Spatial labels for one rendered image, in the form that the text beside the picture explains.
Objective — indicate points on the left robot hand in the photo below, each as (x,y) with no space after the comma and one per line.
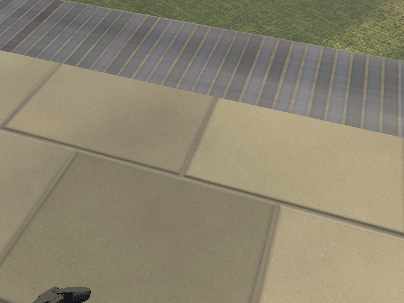
(64,295)

